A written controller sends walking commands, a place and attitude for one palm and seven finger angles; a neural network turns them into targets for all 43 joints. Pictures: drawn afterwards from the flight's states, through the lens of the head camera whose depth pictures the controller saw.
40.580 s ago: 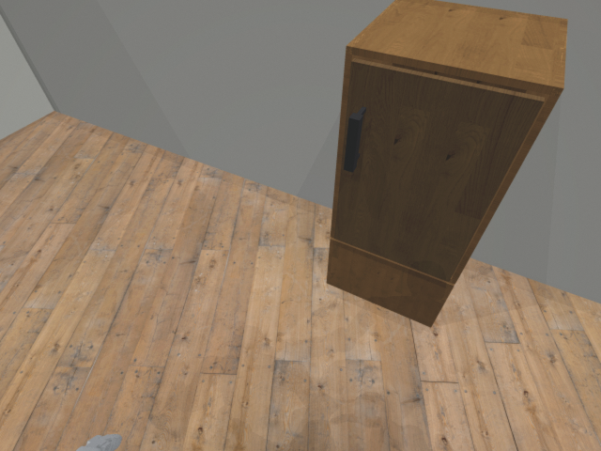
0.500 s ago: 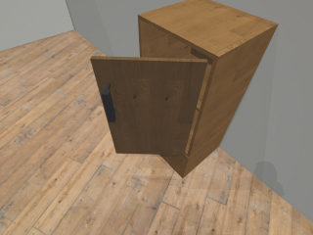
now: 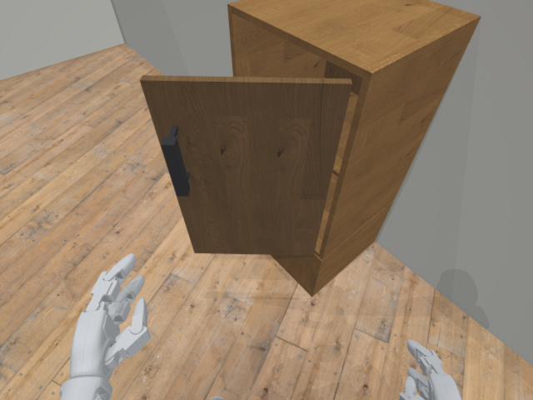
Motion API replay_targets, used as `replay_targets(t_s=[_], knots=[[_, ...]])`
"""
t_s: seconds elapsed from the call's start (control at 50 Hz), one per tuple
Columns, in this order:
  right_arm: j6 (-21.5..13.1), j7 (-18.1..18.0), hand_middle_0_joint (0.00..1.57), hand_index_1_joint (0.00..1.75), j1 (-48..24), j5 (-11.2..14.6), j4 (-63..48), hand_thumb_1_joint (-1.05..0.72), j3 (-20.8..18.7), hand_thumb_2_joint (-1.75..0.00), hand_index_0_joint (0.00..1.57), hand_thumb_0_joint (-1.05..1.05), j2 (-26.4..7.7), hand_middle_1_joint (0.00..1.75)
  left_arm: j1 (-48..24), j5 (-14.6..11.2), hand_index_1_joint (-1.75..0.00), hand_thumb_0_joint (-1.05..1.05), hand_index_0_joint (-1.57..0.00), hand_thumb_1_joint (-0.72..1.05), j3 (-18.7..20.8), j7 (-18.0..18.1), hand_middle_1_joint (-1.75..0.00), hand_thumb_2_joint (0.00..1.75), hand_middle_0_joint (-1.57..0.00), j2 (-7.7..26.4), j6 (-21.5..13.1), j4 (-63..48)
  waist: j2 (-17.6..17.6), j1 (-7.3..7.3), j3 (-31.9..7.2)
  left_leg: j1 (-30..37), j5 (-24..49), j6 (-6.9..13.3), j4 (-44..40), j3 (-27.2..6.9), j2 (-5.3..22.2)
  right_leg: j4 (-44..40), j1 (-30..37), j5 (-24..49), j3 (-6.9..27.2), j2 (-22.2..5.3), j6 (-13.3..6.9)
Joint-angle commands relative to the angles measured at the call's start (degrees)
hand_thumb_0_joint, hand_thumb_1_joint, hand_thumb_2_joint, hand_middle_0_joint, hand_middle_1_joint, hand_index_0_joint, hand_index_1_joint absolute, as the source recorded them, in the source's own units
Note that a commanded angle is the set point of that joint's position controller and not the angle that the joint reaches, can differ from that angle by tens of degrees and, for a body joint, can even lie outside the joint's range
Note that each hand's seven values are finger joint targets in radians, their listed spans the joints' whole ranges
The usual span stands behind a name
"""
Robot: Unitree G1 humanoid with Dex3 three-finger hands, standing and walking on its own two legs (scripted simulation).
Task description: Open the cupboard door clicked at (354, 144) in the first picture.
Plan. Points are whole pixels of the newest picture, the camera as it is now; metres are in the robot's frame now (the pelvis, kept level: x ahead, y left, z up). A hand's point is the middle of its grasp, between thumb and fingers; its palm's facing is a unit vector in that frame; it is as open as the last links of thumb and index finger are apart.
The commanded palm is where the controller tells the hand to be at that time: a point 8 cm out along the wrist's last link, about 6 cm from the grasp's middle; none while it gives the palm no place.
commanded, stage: raise the hand with hooked fingers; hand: left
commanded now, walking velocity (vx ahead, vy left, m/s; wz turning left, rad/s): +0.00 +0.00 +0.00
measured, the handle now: (179, 161) +0.57 +0.21 +0.00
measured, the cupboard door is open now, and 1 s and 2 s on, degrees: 48 48 48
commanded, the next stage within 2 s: move the hooked fingers beside the handle in 1.86 s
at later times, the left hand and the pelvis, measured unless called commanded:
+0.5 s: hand (126, 344) +0.21 +0.22 -0.02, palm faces -0.01 -1.00 -0.04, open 10.5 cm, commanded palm +0.18 +0.27 -0.01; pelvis -0.02 -0.01 -0.06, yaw +0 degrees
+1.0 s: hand (90, 318) +0.24 +0.27 +0.00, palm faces +0.02 -1.00 -0.05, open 13.4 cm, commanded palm +0.22 +0.32 +0.01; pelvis -0.02 +0.03 -0.04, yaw +0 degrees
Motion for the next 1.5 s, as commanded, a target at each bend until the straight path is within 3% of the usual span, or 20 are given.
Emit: replay_targets(t_s=[0.0,0.04,0.06,0.1,0.12,0.16,0.2,0.24,0.3,0.36,0.4,0.46,0.56,0.62,0.7,0.78,0.94,1.26,1.32,1.48], knots=[[-2.7,2.1,0.20,0.30,-7.2,0.1,-13.6,-0.90,-4.2,-0.90,0.20,0.00,-7.7,0.30,13.2,-3.0,-0.50,0.00,-0.22,0.60,8.1,-13.9,-0.50,0.77,-0.22,8.3,-16.3,0.6,-2.7,5.91,-6.4,-9.2,4.8,0.2,10.4,0.1,-2.0,6.5,-10.6,8.4,1.4,1.7,-1.7],[-1.9,1.4,0.20,0.30,-8.7,1.0,-18.6,-0.90,-4.0,-0.90,0.20,0.00,-8.3,0.30,9.3,-6.2,-0.53,0.00,-0.22,0.55,8.9,-16.5,-0.53,0.75,-0.22,9.1,-13.6,-6.8,-1.5,5.81,-12.8,-10.1,2.5,0.9,12.4,1.4,-2.5,7.0,-9.9,4.8,3.4,1.5,-1.1],[-1.4,0.8,0.20,0.30,-8.7,1.5,-20.1,-0.90,-3.8,-0.90,0.20,0.00,-7.9,0.30,7.7,-7.7,-0.54,0.00,-0.23,0.53,9.3,-16.7,-0.54,0.74,-0.23,9.3,-11.4,-10.2,-0.5,5.51,-14.1,-10.5,1.5,1.2,13.3,1.6,-2.6,5.9,-9.5,2.9,5.0,1.3,-0.6],[-0.6,-0.5,0.20,0.30,-7.0,1.7,-20.9,-0.90,-3.3,-0.90,0.20,0.00,-7.7,0.30,1.5,-9.1,-0.57,0.00,-0.23,0.48,10.3,-15.6,-0.57,0.72,-0.23,11.4,-8.4,-18.3,-0.2,3.35,-15.5,-10.8,1.2,1.9,15.2,0.4,-1.8,5.1,-10.6,1.7,6.6,1.7,0.0],[-0.2,-1.1,0.20,0.30,-5.8,1.7,-20.8,-0.90,-3.4,-0.90,0.20,0.00,-7.2,0.30,0.1,-9.0,-0.58,0.00,-0.23,0.46,11.2,-14.7,-0.58,0.71,-0.23,12.4,-7.9,-22.3,0.6,2.93,-16.5,-10.4,1.9,2.1,16.0,0.2,-1.3,4.5,-9.9,2.9,7.7,1.5,0.4],[0.2,-2.1,0.20,0.30,-4.0,1.4,-19.9,-0.90,-2.9,-0.90,0.20,0.00,-6.6,0.30,-2.8,-7.7,-0.62,0.00,-0.24,0.41,9.8,-13.1,-0.62,0.69,-0.24,12.1,-8.0,-28.2,2.9,1.09,-15.9,-9.0,4.0,2.5,16.6,-0.6,-0.6,5.3,-11.0,6.9,6.4,2.0,0.2],[0.4,-3.0,0.20,0.30,-2.5,1.0,-18.2,-0.90,-2.3,-0.90,0.20,0.00,-6.9,0.30,-6.9,-6.8,-0.64,0.00,-0.24,0.36,8.5,-13.2,-0.64,0.67,-0.24,13.1,-8.3,-29.6,1.9,-1.27,-14.6,-9.8,4.7,2.8,18.3,-1.7,0.1,6.3,-13.4,9.0,6.1,2.7,0.4],[0.1,-3.5,0.20,0.30,-2.5,1.0,-16.6,-0.90,-1.9,-0.90,0.20,0.00,-7.0,0.30,-6.6,-6.7,-0.68,0.00,-0.24,0.32,7.9,-14.6,-0.68,0.65,-0.24,12.7,-7.7,-26.4,2.9,-1.66,-13.3,-10.3,4.2,2.7,18.6,-2.2,0.4,6.4,-15.0,8.1,5.3,2.9,0.1],[-0.1,-3.9,0.20,0.30,-3.4,1.5,-16.0,-0.90,-1.4,-0.90,0.20,0.00,-7.5,0.30,-4.9,-8.2,-0.72,0.00,-0.25,0.25,9.3,-17.7,-0.72,0.62,-0.25,13.6,-3.9,-19.6,3.2,-0.62,-12.2,-11.3,3.3,2.6,17.7,-2.8,0.2,5.7,-14.7,5.3,4.7,3.3,-0.3],[0.0,-3.8,0.20,0.30,-3.8,2.0,-16.6,-0.90,-1.5,-0.90,0.20,0.00,-7.5,0.30,-2.1,-9.7,-0.76,0.00,-0.25,0.18,13.2,-18.6,-0.76,0.59,-0.25,15.4,0.1,-18.1,2.3,1.47,-16.6,-10.3,4.1,2.5,15.5,-2.6,-0.1,4.5,-10.5,5.3,4.5,2.6,0.2],[0.2,-3.7,0.20,0.30,-4.5,2.0,-16.9,-0.90,-1.4,-0.90,0.20,0.00,-7.1,0.30,-0.7,-10.5,-0.80,0.00,-0.25,0.13,15.3,-18.0,-0.80,0.57,-0.25,16.4,2.0,-16.7,2.1,2.96,-16.8,-9.8,5.1,2.4,14.3,-2.8,-0.2,4.4,-8.8,5.9,4.0,2.7,0.0],[0.3,-3.4,0.20,0.30,-4.0,1.9,-16.8,-0.90,-1.5,-0.90,0.20,0.00,-6.8,0.30,-1.4,-10.6,-0.84,0.00,-0.26,0.06,16.1,-16.1,-0.84,0.54,-0.26,15.9,1.5,-16.6,-1.0,2.53,-15.6,-10.2,4.0,2.3,13.0,-2.9,-0.2,3.7,-9.6,4.2,3.5,2.4,0.6],[-0.2,-3.3,0.20,0.30,-2.2,1.8,-16.4,-0.90,-1.3,-0.90,0.20,0.00,-8.0,0.30,-5.3,-9.9,-0.92,0.00,-0.27,-0.06,14.9,-15.5,-0.92,0.49,-0.27,16.2,-2.0,-14.7,-0.2,1.31,-12.3,-10.3,-0.4,2.4,11.5,-2.8,-0.3,2.8,-13.6,-3.5,2.7,2.8,0.0],[-0.5,-3.3,0.20,0.30,-1.1,1.9,-16.7,-0.90,-1.1,-0.90,0.20,0.00,-9.1,0.30,-8.5,-10.0,-0.96,0.00,-0.27,-0.13,14.4,-16.4,-0.96,0.46,-0.27,17.3,-2.7,-14.7,1.0,0.88,-12.4,-8.9,-2.2,2.5,10.2,-3.1,-0.2,3.2,-14.7,-4.7,1.9,3.2,-0.4],[-0.5,-3.5,0.20,0.30,0.0,1.9,-16.9,-0.90,-1.0,-0.90,0.20,0.00,-9.9,0.30,-10.5,-10.1,-1.02,0.00,-0.28,-0.22,16.5,-16.8,-1.02,0.42,-0.28,19.8,-2.0,-14.4,3.4,1.55,-13.5,-6.3,-2.0,2.3,8.2,-3.8,-0.2,4.3,-14.0,-2.2,0.1,3.8,-1.0],[-0.4,-3.2,0.20,0.30,0.5,2.0,-17.5,-0.90,-0.6,-0.90,0.20,0.00,-10.2,0.30,-12.1,-9.7,-1.08,0.00,-0.29,-0.31,16.0,-16.4,-1.08,0.38,-0.29,19.8,-1.3,-16.0,7.1,1.42,-13.9,-2.8,-2.0,1.9,6.1,-4.4,-0.1,4.5,-14.3,-0.2,-1.3,3.9,-1.1],[0.7,-2.7,0.20,0.30,1.3,1.9,-18.6,-0.90,0.1,-0.90,0.20,0.00,-11.0,0.30,-16.0,-9.2,-1.20,0.00,-0.30,-0.50,16.5,-16.9,-1.20,0.30,-0.30,21.2,2.0,-13.0,7.3,0.86,-12.9,0.0,-1.5,1.2,3.9,-5.8,0.3,4.0,-14.4,1.7,-2.5,4.4,-1.3],[1.7,-3.5,0.20,0.30,2.6,2.1,-17.7,-0.90,0.7,-0.90,0.20,0.00,-11.9,0.30,-28.3,-11.0,-1.20,0.00,-0.30,-0.50,21.4,-23.0,-1.20,0.30,-0.30,27.4,4.0,-3.3,5.1,0.59,-15.0,1.2,4.2,1.5,5.4,-4.2,0.0,2.2,-11.7,5.6,-1.4,4.7,-1.3],[1.7,-3.5,0.20,0.30,2.8,1.9,-17.5,-0.90,0.7,-0.90,0.20,0.00,-11.9,0.30,-30.4,-11.2,-1.20,0.00,-0.30,-0.50,23.1,-23.4,-1.20,0.30,-0.30,30.0,3.7,-3.6,7.7,1.19,-17.0,2.7,6.6,1.5,5.4,-4.2,0.0,2.3,-10.7,7.2,-1.2,4.7,-1.6],[2.3,-2.8,0.20,0.30,3.5,2.2,-17.8,-0.90,0.2,-0.90,0.20,0.00,-12.1,0.30,-28.0,-12.1,-1.20,0.00,-0.30,-0.50,22.4,-24.1,-1.20,0.30,-0.30,28.1,4.2,-0.1,4.8,1.00,-15.3,-0.1,6.5,1.9,5.9,-3.0,-0.3,1.7,-9.8,8.5,-0.6,4.5,-1.0]])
